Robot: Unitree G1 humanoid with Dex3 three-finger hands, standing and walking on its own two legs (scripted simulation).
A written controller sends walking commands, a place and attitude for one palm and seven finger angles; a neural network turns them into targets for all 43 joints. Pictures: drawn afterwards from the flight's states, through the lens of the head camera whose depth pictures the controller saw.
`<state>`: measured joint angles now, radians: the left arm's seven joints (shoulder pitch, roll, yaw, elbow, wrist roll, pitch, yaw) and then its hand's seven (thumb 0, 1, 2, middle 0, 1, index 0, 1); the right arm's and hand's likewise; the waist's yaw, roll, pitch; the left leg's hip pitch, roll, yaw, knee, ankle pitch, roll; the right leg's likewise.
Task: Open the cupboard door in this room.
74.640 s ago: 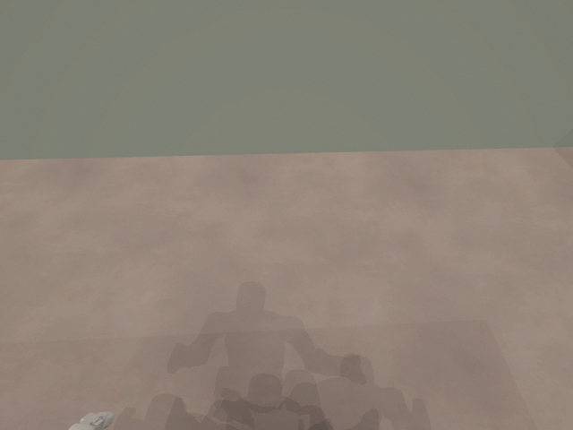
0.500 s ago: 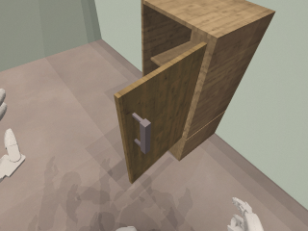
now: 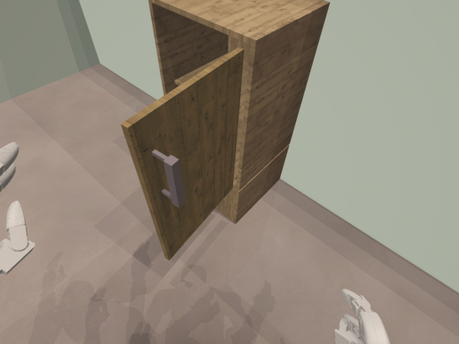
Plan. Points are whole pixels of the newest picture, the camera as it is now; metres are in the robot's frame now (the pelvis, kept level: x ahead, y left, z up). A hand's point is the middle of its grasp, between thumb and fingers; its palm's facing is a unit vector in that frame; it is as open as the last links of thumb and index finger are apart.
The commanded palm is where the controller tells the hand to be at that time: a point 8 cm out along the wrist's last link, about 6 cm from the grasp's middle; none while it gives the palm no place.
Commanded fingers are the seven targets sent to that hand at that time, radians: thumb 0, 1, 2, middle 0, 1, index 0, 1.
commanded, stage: stop stepping back and stand still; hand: left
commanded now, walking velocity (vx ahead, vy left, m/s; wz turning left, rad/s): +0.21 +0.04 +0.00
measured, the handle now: (168, 179) +0.46 +0.17 -0.03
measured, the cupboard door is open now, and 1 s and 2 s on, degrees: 96 96 96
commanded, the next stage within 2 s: let the arm hang, fingers relaxed in 0.60 s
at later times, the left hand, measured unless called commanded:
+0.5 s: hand out of the picture +0.13 +0.28 +0.17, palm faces +0.47 -0.76 -0.46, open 7.4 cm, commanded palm +0.07 +0.32 +0.18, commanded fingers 0.00 0.90 0.90 -0.20 -0.30 -0.20 -0.30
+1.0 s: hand out of the picture +0.00 +0.17 -0.18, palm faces +0.07 -0.98 -0.16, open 7.2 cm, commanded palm none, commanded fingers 0.00 0.90 0.90 -0.20 -0.30 -0.20 -0.30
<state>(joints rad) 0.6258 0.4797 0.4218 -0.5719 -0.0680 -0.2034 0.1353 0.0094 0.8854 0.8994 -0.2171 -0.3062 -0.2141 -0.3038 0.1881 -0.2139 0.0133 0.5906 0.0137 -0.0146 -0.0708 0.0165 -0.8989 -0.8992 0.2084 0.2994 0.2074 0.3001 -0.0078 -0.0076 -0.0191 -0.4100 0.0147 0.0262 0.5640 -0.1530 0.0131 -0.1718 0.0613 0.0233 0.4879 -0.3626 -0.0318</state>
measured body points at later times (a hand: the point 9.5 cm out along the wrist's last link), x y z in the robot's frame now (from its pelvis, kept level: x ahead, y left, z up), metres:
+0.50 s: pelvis -0.05 +0.01 +0.01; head -0.05 +0.01 +0.46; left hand +0.10 +0.32 +0.20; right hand +0.12 -0.20 -0.08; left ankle +0.05 +0.11 -0.73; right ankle -0.07 -0.10 -0.73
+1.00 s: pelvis -0.03 +0.00 +0.00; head -0.02 +0.02 +0.44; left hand -0.01 +0.22 -0.16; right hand +0.05 -0.26 -0.13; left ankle +0.05 +0.11 -0.73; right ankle -0.07 -0.12 -0.73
